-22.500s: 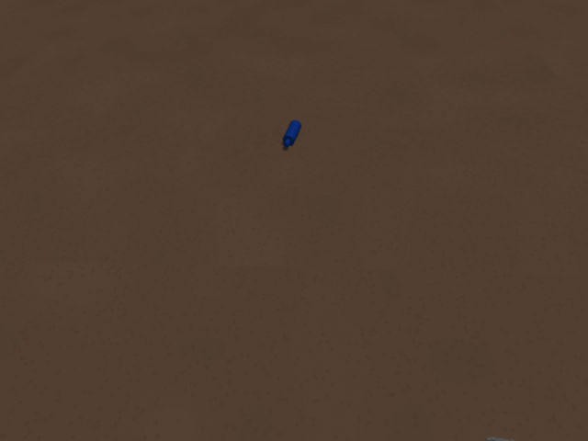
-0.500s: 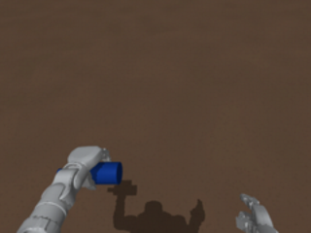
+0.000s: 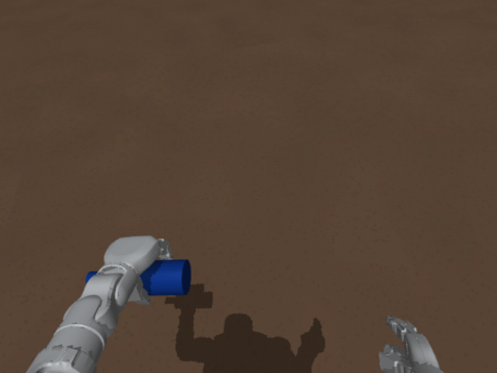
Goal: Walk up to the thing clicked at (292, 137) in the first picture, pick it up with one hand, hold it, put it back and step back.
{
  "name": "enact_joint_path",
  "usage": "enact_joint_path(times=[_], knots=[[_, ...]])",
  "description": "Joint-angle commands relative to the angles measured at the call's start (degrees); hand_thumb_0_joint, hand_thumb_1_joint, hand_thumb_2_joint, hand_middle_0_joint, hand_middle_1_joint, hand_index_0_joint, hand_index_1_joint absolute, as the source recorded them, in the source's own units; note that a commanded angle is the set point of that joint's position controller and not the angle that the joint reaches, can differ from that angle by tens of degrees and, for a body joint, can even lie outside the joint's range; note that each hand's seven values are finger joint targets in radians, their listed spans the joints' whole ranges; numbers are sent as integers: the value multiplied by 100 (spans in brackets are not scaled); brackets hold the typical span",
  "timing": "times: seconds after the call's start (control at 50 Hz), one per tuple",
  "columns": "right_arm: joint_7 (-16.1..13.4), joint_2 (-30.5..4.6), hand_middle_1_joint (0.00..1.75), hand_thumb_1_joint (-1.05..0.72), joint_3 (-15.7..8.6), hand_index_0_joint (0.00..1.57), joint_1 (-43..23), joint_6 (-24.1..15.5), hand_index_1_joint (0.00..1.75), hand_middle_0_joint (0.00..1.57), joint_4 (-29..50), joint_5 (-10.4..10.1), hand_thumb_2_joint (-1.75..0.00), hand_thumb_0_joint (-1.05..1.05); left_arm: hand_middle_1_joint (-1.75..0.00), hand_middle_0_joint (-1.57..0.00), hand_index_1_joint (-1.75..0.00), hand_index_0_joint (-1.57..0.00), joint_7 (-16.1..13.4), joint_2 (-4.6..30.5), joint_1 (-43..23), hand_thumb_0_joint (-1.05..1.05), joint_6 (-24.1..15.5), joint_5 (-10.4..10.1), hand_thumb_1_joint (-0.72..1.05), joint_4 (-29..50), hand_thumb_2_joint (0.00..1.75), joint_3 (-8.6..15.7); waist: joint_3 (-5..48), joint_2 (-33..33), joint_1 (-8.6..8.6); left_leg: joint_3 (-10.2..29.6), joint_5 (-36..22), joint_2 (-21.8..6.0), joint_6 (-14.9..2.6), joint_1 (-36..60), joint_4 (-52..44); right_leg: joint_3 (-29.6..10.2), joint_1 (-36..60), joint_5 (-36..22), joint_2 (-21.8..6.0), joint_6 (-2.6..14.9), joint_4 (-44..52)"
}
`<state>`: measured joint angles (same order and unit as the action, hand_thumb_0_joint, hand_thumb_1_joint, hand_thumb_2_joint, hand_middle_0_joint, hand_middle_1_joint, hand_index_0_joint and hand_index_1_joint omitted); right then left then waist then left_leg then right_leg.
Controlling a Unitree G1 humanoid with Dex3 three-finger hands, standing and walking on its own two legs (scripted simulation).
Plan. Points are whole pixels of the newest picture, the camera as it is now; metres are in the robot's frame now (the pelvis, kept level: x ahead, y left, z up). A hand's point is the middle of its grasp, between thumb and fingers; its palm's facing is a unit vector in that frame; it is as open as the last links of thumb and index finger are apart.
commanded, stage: crouch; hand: left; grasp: from above
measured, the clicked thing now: (137, 277) +0.30 +0.24 -0.08
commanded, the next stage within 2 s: lower in 1.76 s
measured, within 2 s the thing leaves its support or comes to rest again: neither
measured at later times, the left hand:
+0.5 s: hand (163, 290) +0.34 +0.25 -0.26, palm faces -0.43 +0.04 -0.90, open 9.4 cm
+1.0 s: hand (177, 303) +0.37 +0.26 -0.48, palm faces -0.46 +0.01 -0.89, open 9.5 cm
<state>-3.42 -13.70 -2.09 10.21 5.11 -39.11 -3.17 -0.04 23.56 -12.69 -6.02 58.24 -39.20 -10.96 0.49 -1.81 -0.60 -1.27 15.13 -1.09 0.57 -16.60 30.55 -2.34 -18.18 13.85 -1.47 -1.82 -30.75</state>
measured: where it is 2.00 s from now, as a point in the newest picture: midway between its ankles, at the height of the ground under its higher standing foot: outside the picture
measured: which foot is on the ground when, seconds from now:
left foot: down 0.00-1.00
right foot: down 0.00-1.00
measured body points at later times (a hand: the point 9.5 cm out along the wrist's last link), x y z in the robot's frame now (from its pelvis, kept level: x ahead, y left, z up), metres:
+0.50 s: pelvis -0.04 +0.01 -0.15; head +0.09 +0.02 +0.28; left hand +0.36 +0.24 -0.21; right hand +0.02 -0.29 -0.27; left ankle +0.01 +0.13 -0.73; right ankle +0.02 -0.14 -0.73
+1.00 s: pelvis -0.06 +0.01 -0.32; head +0.15 +0.05 +0.07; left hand +0.39 +0.26 -0.42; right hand +0.01 -0.27 -0.44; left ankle +0.01 +0.13 -0.73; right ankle +0.02 -0.14 -0.73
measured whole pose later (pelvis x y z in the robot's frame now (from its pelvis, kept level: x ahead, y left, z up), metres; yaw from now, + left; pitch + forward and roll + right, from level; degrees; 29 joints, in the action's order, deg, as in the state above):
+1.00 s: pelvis -0.06 +0.01 -0.32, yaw -1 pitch +37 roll -6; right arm 4.4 -13.6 -2.2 9.5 -2.9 -42.0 5.6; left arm -19.9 33.9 -46.0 -12.0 73.2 -72.0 1.8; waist 10.0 -1.5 -10.3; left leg 5.3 39.6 0.8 0.4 -114.7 116.9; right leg 0.5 -112.3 37.7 -1.2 -3.3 -112.6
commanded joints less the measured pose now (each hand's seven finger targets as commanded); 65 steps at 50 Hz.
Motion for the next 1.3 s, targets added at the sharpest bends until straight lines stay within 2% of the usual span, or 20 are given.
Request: enact_joint_path(times=[0.0,0.12,0.2,0.24,0.28,0.32,0.34,0.48,0.52,0.62,0.68,0.7,0.74,0.8,0.84,0.9,0.98,1.12,1.2,1.28], knots=[[-16,-785,30,-90,-272,20,-331,-154,30,20,665,70,-90,0,-68,-106,-63,-111,-652,1109,-1806,0,-170,196,78,540,67,597,1063,204,-72,-35,-784,221,-64,105,-94,239,-202,-496,252,210,236],[120,-887,30,-90,-426,20,131,-178,30,20,354,219,-90,0,-69,-108,-66,-112,-1427,1041,-2547,0,-202,637,79,-433,75,574,1685,166,-308,-11,-728,201,-41,-768,1071,241,-1227,-550,229,207,-788],[206,-928,30,-90,-517,20,458,-224,30,20,269,327,-90,0,-67,-104,-63,-108,-1862,941,-3121,0,-246,931,73,-983,69,525,2111,5,-416,29,-498,154,-33,-1768,2088,257,-2318,-341,253,275,-1761],[240,-967,30,-90,-555,20,513,-266,30,20,285,364,-90,0,-68,-103,-63,-108,-2048,930,-3111,0,-209,993,74,-1354,66,599,2357,-82,-356,36,-315,178,-39,-2323,2538,277,-2767,-146,245,293,-2206],[227,-1010,30,-90,-570,20,560,-298,30,20,286,412,-90,0,-68,-103,-63,-107,-2222,1340,-3521,0,-189,1083,73,-1501,68,865,2690,-208,-332,51,-93,180,-45,-2834,2904,310,-3102,54,273,310,-2612],[210,-982,30,-90,-566,20,596,-354,30,20,277,443,-90,0,-70,-103,-65,-107,-2290,1141,-3604,0,-145,1073,73,-1801,70,746,2822,-137,-446,62,245,214,-85,-3433,3290,319,-3483,306,273,321,-2994],[196,-1016,30,-90,-578,20,648,-396,30,20,226,464,-90,0,-69,-103,-65,-107,-2317,1233,-3731,0,-143,1076,71,-1865,72,794,2963,-225,-460,76,317,204,-102,-3709,3525,328,-3734,380,270,328,-3224],[184,-1097,30,-90,-646,20,822,-560,30,20,202,565,-90,0,-76,-96,-71,-102,-2267,1676,-4298,0,-125,1004,68,-1712,75,1111,4138,-529,-519,266,598,164,-100,-4649,4664,430,-4988,718,215,372,-4560],[186,-1128,30,-90,-643,20,866,-574,30,20,174,571,-90,0,-78,-96,-72,-102,-2226,1877,-4369,0,-124,1083,68,-1881,74,1186,4018,-431,-584,310,983,172,-99,-5035,4857,469,-5386,1037,217,371,-4762],[259,-1144,30,-90,-612,20,900,-683,30,20,102,627,-90,0,-79,-97,-73,-104,-2113,1885,-4676,0,-260,1065,72,-2005,76,1199,4135,-447,-781,437,1605,195,-111,-5713,5438,550,-6257,1561,204,379,-5377],[346,-1150,30,-90,-530,20,936,-767,30,20,25,693,-90,0,-80,-98,-72,-105,-2100,1973,-4771,0,-361,1118,75,-2253,75,1263,4103,-519,-888,497,1557,220,-128,-6121,5864,584,-6763,1528,160,366,-5790],[372,-1168,30,-90,-519,20,927,-789,30,20,39,692,-90,0,-80,-97,-72,-105,-2120,2175,-4887,0,-411,1137,76,-2113,74,1362,4371,-621,-813,511,1548,224,-117,-6099,5947,606,-6822,1549,165,384,-5935],[432,-1239,30,-89,-513,20,943,-818,30,20,10,735,-90,0,-79,-97,-72,-105,-2157,2346,-5175,0,-501,1213,76,-1983,74,1446,4648,-902,-851,556,1453,216,-82,-6042,6170,634,-7157,1502,152,396,-6215],[527,-1280,30,-90,-470,20,1009,-846,30,20,-90,802,-90,0,-78,-98,-70,-106,-2212,2259,-5198,0,-574,1294,76,-2128,74,1444,4656,-1112,-934,620,1108,192,-43,-6075,6474,688,-7597,1304,117,392,-6597],[579,-1308,30,-90,-478,20,1047,-858,30,20,-75,815,-90,0,-78,-98,-70,-105,-2258,2557,-5262,0,-596,1355,75,-2105,73,1598,5044,-1239,-863,531,883,204,-76,-5980,6757,680,-7602,1161,141,399,-6748],[674,-1316,30,-90,-446,20,1122,-856,30,20,-112,869,-90,0,-78,-99,-72,-106,-2295,2489,-5445,0,-592,1414,75,-2145,77,1562,5011,-1346,-984,482,734,206,-76,-6226,7047,715,-7774,1016,136,392,-7001],[769,-1342,30,-90,-427,20,1119,-842,30,20,-109,908,-90,0,-78,-98,-71,-105,-2279,2526,-5317,0,-546,1433,75,-2458,74,1608,4718,-1426,-997,493,787,198,-60,-6491,7250,763,-8036,1073,113,393,-7245],[876,-1409,30,-90,-391,20,1155,-810,30,20,-113,945,-90,0,-76,-98,-71,-104,-2166,2762,-5627,0,-648,1424,73,-2605,77,1646,4616,-1344,-1152,409,868,210,-117,-7004,7828,778,-8236,1030,132,358,-7618],[929,-1445,30,-90,-350,20,1111,-773,30,20,-93,970,-90,0,-77,-98,-70,-104,-2160,3087,-5746,0,-764,1475,73,-2718,75,1784,4570,-1297,-1131,297,1178,255,-159,-7507,8033,779,-8213,1191,181,357,-7768],[975,-1435,30,-90,-299,20,1102,-755,30,20,-113,1013,-90,0,-78,-98,-71,-105,-2192,3107,-5816,0,-867,1538,75,-2890,75,1788,4532,-1248,-1185,267,1242,272,-183,-7762,8234,802,-8282,1213,210,354,-7931]])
